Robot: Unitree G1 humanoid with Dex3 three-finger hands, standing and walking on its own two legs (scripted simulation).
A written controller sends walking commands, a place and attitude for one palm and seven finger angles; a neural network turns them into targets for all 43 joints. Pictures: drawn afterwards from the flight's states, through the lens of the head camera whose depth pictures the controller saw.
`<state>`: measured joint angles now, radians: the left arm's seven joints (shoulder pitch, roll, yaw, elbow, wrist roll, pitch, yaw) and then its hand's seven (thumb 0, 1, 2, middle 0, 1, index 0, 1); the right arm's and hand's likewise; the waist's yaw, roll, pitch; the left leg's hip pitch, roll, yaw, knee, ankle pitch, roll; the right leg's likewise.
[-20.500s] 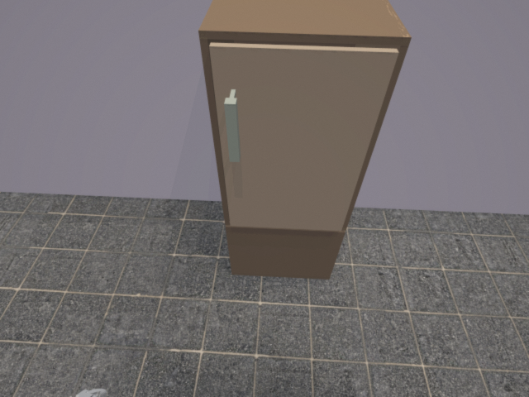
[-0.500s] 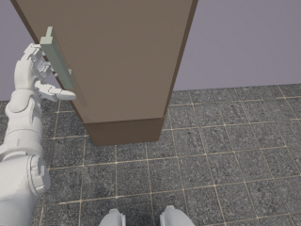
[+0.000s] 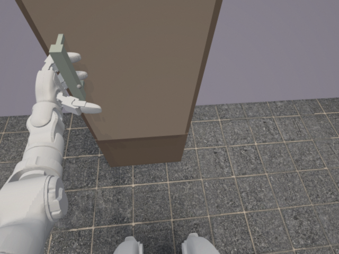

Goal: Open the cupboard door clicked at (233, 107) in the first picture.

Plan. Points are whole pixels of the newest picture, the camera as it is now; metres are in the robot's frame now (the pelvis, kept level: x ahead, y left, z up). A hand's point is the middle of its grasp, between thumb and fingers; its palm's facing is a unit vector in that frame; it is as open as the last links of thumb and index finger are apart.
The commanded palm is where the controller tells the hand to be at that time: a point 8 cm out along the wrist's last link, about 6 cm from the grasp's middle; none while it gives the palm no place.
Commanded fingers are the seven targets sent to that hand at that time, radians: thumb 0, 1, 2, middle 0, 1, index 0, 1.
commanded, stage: slide the fingers in behind the handle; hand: left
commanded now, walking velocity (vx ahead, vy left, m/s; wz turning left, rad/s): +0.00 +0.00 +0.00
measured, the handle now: (71, 70) +0.54 +0.21 +0.09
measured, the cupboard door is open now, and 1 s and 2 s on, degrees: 0 0 32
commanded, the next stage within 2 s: close the thumb around the handle in 0.34 s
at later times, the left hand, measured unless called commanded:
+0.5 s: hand (78, 88) +0.48 +0.18 +0.09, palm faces +0.04 -1.00 -0.01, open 14.0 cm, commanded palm +0.46 +0.23 +0.09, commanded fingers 0.00 -0.28 0.40 -0.32 -1.22 -0.32 -1.22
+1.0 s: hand (77, 87) +0.49 +0.19 +0.09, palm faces +0.04 -1.00 +0.00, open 6.5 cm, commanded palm +0.46 +0.23 +0.09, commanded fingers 0.00 0.90 0.90 -0.40 -1.35 -0.40 -1.35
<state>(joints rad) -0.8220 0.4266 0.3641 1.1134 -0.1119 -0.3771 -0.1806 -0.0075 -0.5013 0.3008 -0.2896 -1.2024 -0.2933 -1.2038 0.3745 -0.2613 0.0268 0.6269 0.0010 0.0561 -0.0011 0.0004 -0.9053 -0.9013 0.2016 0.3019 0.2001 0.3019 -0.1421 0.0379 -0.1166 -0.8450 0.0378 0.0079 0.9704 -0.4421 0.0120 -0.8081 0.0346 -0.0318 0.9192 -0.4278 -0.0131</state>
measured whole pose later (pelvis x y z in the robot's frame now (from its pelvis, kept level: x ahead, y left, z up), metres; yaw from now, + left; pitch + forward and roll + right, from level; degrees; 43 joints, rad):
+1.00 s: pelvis +0.00 +0.00 +0.00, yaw +0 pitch +19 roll -2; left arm -0.83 0.43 0.36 1.12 -0.12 -0.38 -0.20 0.01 0.58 0.77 -0.37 -1.32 -0.37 -1.32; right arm 0.39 -0.27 0.02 0.64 0.00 0.05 -0.01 0.00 -0.91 -0.90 0.20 0.30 0.20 0.30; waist -0.14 0.04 -0.11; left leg -0.86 0.03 0.01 0.98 -0.44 0.02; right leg -0.82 0.03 -0.03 0.92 -0.42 -0.01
